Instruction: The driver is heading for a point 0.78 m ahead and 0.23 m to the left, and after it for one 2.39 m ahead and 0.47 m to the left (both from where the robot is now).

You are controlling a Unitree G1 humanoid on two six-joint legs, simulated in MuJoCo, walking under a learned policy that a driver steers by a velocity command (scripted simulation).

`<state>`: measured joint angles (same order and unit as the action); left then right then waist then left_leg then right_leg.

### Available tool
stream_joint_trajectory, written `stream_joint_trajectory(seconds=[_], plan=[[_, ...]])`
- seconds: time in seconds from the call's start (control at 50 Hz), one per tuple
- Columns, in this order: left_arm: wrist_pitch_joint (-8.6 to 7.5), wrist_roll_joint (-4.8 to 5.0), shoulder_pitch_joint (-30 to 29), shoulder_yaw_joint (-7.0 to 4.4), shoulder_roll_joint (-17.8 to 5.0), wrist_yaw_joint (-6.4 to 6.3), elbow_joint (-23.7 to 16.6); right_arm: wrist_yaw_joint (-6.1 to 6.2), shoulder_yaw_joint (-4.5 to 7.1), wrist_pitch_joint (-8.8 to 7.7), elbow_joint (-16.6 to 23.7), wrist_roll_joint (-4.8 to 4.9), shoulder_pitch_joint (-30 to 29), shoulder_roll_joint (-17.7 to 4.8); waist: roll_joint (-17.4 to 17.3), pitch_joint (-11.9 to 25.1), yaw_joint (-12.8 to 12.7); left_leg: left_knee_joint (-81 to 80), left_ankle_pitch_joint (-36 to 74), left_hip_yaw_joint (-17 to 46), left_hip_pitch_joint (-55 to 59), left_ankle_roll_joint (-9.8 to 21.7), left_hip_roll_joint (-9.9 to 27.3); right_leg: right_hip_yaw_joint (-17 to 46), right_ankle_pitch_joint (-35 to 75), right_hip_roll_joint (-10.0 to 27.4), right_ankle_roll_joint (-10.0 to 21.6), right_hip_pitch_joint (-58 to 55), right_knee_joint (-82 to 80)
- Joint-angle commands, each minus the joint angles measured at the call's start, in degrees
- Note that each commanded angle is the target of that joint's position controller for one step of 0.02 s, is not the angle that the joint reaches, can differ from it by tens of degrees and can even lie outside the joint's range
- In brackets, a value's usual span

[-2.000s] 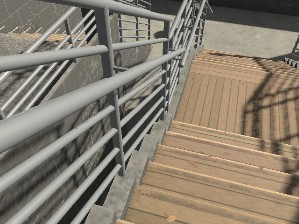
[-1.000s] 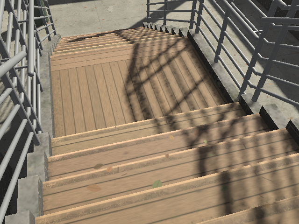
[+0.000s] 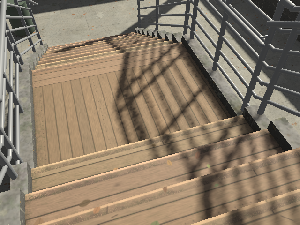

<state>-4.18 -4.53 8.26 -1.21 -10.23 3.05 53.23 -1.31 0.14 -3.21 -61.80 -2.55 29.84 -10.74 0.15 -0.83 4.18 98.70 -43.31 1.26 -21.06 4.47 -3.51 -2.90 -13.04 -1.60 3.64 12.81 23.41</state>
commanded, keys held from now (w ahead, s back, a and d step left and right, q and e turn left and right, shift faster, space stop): w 0.82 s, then w+q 0.18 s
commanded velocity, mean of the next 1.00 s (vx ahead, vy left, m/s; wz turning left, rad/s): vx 0.50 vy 0.00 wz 0.03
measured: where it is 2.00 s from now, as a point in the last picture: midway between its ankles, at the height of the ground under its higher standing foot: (128, 188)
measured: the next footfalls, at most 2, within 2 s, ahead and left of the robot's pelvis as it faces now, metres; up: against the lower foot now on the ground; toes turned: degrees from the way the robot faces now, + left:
left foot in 0.40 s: +0.35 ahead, +0.17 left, -0.17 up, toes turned +2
right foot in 1.00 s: +0.69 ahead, -0.08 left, -0.34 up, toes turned -4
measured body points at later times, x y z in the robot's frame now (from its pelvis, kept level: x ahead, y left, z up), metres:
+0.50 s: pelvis +0.27 +0.08 -0.18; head +0.27 +0.11 +0.27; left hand +0.20 +0.32 -0.34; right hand +0.34 -0.18 -0.31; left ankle +0.31 +0.17 -0.91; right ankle +0.14 -0.07 -0.63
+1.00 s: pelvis +0.56 +0.04 -0.31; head +0.56 +0.04 +0.14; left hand +0.78 +0.23 -0.41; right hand +0.36 -0.11 -0.43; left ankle +0.32 +0.17 -0.89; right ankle +0.67 -0.07 -1.05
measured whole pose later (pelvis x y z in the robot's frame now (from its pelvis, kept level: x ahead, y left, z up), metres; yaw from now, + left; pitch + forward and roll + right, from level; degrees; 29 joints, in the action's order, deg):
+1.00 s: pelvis +0.56 +0.04 -0.31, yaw +3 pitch +1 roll +5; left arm -3.8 -5.5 0.6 1.6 -11.9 5.1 48.5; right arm -3.5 -2.3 -4.9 -65.4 -5.7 40.3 -5.1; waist 5.5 2.0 10.2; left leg 70.1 -50.1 0.5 -8.2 2.2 -5.3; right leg -1.1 18.6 6.8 3.3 20.0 18.6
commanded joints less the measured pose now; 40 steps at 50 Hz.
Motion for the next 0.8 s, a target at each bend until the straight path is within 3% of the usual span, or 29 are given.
stream_joint_trajectory(seconds=[0.02,0.04,0.06,0.08,0.12,0.16,0.22,0.24,0.26,0.28,0.3,0.34,0.38,0.4,0.42,0.44,0.46,0.5,0.54,0.56,0.58,0.62,0.64,0.66,0.68,0.72,0.76,0.78,0.8], plan=[[0.25,-2.69,18.3,-3.07,-9.4,1.78,2.6,-4.03,1.56,-4.09,10.6,-0.61,-9.7,-7.7,-3.6,-0.9,-10.5,-6.6,19.9,6.6,-52.3,-1.9,8.2,22.4,9.8,24.5,17.0,-32.1,0.0],[-0.57,-2.13,12.2,-1.20,-2.9,1.35,2.0,-2.52,0.78,-3.80,8.5,-2.35,-9.7,-3.9,-5.5,-4.3,-5.7,-22.4,31.3,8.1,-41.6,-0.1,12.4,15.6,10.7,18.9,13.6,-15.0,-1.2],[-0.72,-0.58,10.8,0.22,0.4,0.84,0.6,-2.24,1.22,-3.04,6.2,-3.20,-8.9,-4.7,-1.9,-6.0,-3.5,-39.5,41.5,6.1,-25.2,0.6,14.4,10.9,15.8,16.5,14.9,4.4,-4.9],[-0.46,6.94,9.4,-1.98,-9.3,-2.27,1.6,-0.07,2.90,-0.12,9.3,-0.11,-12.4,-7.5,5.5,-3.5,-1.9,-40.8,33.2,0.5,-10.8,-4.4,8.0,13.1,24.7,15.6,13.7,10.1,-5.2],[-0.29,5.81,10.9,-3.01,-12.0,-3.25,1.8,0.21,1.86,2.44,5.1,0.91,-2.7,-3.1,8.4,2.3,1.4,-34.2,40.3,-2.4,0.5,-4.5,6.3,7.9,28.2,14.3,12.3,14.8,-0.6],[-0.81,6.37,15.5,-2.19,-6.7,-4.10,4.5,-0.04,3.60,1.88,8.5,1.29,-14.5,-5.4,3.6,-4.2,-1.9,-46.4,60.8,3.7,-15.2,-3.1,9.6,11.9,4.0,12.7,10.3,7.7,3.8],[-0.73,5.84,12.7,-1.56,-6.2,-4.41,3.6,-1.11,3.04,1.31,10.0,0.28,-20.0,-3.9,3.6,-4.4,-2.4,-58.6,72.4,2.4,-3.2,-2.0,8.0,10.1,-9.4,9.6,7.4,15.3,8.5],[-2.48,-5.08,22.3,1.48,0.2,-1.87,7.4,-2.62,-0.43,0.41,8.2,-5.32,-16.0,0.7,-2.8,-12.3,-5.5,-64.5,78.4,8.0,-12.1,-1.6,13.9,10.8,-11.5,13.7,8.5,12.2,13.8],[-3.00,-4.25,27.6,1.00,-0.9,-1.42,8.9,-2.86,0.09,0.03,10.1,-5.53,-19.6,-0.2,-2.0,-12.7,-7.1,-69.9,73.8,4.3,-14.5,-1.4,12.8,12.0,-11.1,13.4,9.6,7.1,15.4],[-1.45,5.03,18.8,-1.55,-8.4,-3.64,4.5,-1.72,1.82,-0.10,13.5,1.21,-32.2,-4.5,2.0,-5.6,-9.9,-67.5,71.1,-0.8,-2.8,-3.1,7.1,10.8,-8.4,10.3,7.5,12.6,14.1],[-0.43,5.11,18.3,-1.86,-10.8,-4.36,3.8,-1.29,1.66,0.51,14.2,2.67,-32.4,-4.9,3.4,-6.1,-10.1,-67.0,66.1,1.0,-0.9,-2.8,7.6,11.8,-4.9,11.2,7.8,12.0,16.9],[0.83,2.66,22.3,-1.57,-9.3,-5.72,5.2,-0.83,1.61,0.70,13.2,3.50,-30.0,-5.1,2.9,-9.2,-11.5,-75.0,60.4,1.0,-0.2,-3.2,9.1,12.9,-2.5,10.8,7.4,6.3,23.3],[2.75,1.39,22.3,-1.73,-9.9,-7.13,6.7,0.18,3.31,0.90,5.5,2.77,-11.0,-7.3,-2.9,-5.8,-3.4,-84.3,61.8,-2.8,13.1,-2.1,8.9,8.9,5.7,8.3,7.2,4.1,45.0],[1.59,-7.41,33.7,2.26,-5.1,1.70,13.5,-1.81,5.65,-1.11,-2.2,-3.14,13.6,-14.8,-13.7,-0.5,4.3,-80.7,75.4,3.0,40.4,4.5,11.8,12.1,2.0,6.9,-1.1,17.0,62.3],[0.26,-0.92,40.1,0.40,-1.7,5.65,13.1,-3.68,7.35,-0.33,-1.7,-5.97,20.2,-19.0,-19.5,14.1,6.5,-57.7,86.9,3.9,60.3,13.0,17.0,8.3,-32.9,-4.7,-1.4,35.2,93.8],[-0.04,6.52,24.2,-3.00,-10.8,-2.87,4.5,-2.39,5.53,0.89,-1.2,1.43,11.9,-15.9,-9.9,13.1,2.4,-56.1,95.5,12.8,51.4,6.3,25.2,3.8,-36.7,-3.0,0.8,43.8,99.1],[0.28,6.83,18.3,-2.04,-9.1,-5.87,0.9,-0.72,6.17,1.45,0.1,3.14,10.0,-17.9,-15.7,13.1,3.1,-67.3,63.3,23.2,48.4,12.7,31.4,3.1,-31.3,-3.1,1.4,54.4,101.1],[2.36,3.19,9.0,-1.75,-7.5,-6.58,-1.0,1.71,3.19,1.51,2.8,4.22,-0.8,-8.7,-6.0,0.6,-0.1,-77.3,35.5,21.8,25.2,11.7,26.6,1.9,-22.3,2.8,1.4,54.4,91.6],[4.65,2.86,10.8,-0.75,-2.9,-5.14,0.6,1.36,1.93,0.15,1.2,0.50,-1.9,-5.8,-5.2,-5.9,-4.9,-75.2,30.4,19.9,6.4,10.8,23.9,8.1,-10.5,5.7,3.1,47.9,81.9],[4.96,3.41,10.4,-0.45,-2.6,-4.47,0.4,1.29,1.05,-0.53,1.6,0.83,-5.1,-4.0,-3.1,-7.8,-8.0,-77.0,29.5,15.1,-1.1,7.7,19.2,7.7,-1.5,6.6,2.4,44.3,69.6],[0.86,-1.74,17.9,3.46,5.1,0.52,-0.4,-0.44,-0.53,-3.97,4.9,-6.83,-11.2,1.0,0.1,-10.8,-7.5,-82.2,27.4,9.3,-17.6,8.9,15.7,10.8,23.6,9.2,4.8,35.7,50.9],[0.01,-3.29,12.1,1.58,-1.6,3.40,-0.1,-0.58,-0.60,-6.11,4.0,-6.38,-9.7,-3.5,-5.5,-4.6,-6.3,-78.8,19.6,5.3,-22.5,10.7,11.5,4.0,29.5,7.8,3.3,25.7,46.5],[0.10,-3.08,13.1,1.85,-2.9,4.16,0.2,-0.45,-0.76,-5.93,1.5,-5.99,-5.4,-4.5,-7.7,-4.0,-6.3,-74.8,21.5,9.7,-17.9,11.4,13.0,6.2,30.2,8.3,2.2,31.6,51.6],[3.18,2.36,7.3,-0.63,-7.2,-1.35,-1.8,1.54,1.50,-3.37,2.6,4.54,-3.3,-9.5,-3.9,1.1,-8.8,-75.5,46.8,13.4,-7.4,9.8,16.4,2.7,24.4,6.2,-1.1,26.1,44.3],[4.28,3.79,4.7,-0.17,-6.3,-3.09,-2.5,1.77,1.61,-2.47,2.2,5.67,-1.0,-9.8,-3.9,0.8,-6.8,-74.2,55.7,13.0,-4.9,8.8,16.9,2.2,19.7,6.1,-1.4,25.8,42.3],[3.73,3.18,-2.4,-0.82,-6.1,-3.80,-3.4,3.40,1.42,-1.51,-0.2,3.75,6.7,-6.4,-2.2,-3.0,-2.1,-66.0,36.8,15.5,14.7,10.2,14.8,7.2,27.9,8.4,-1.1,45.0,32.1],[3.26,2.56,-9.5,-1.56,-5.6,-3.04,-4.2,3.72,2.47,-0.85,0.2,1.31,10.7,-6.9,-2.2,-5.5,2.0,-63.6,25.6,19.4,20.9,11.4,15.4,8.7,27.1,8.1,-1.4,50.9,27.7],[2.63,2.49,-11.7,-1.88,-5.3,-2.29,-5.3,3.76,1.93,-1.19,0.1,1.39,11.7,-4.9,-1.9,-7.2,2.3,-62.9,26.7,20.3,20.7,11.4,15.2,9.5,27.1,7.6,-1.8,51.0,26.1],[0.61,-5.92,-8.2,3.14,1.8,1.44,-4.5,3.10,-2.75,-3.23,-4.5,-4.82,19.3,9.1,-1.8,-9.3,5.1,-58.2,26.9,20.3,28.1,12.2,17.2,12.1,41.0,11.5,-1.4,65.7,13.2]])
Keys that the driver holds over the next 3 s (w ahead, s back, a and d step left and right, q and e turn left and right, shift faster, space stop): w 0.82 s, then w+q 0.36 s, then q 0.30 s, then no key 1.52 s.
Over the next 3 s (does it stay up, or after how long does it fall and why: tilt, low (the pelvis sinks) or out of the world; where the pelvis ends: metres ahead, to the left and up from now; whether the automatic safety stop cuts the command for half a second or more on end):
stays up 0.97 0.11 -0.52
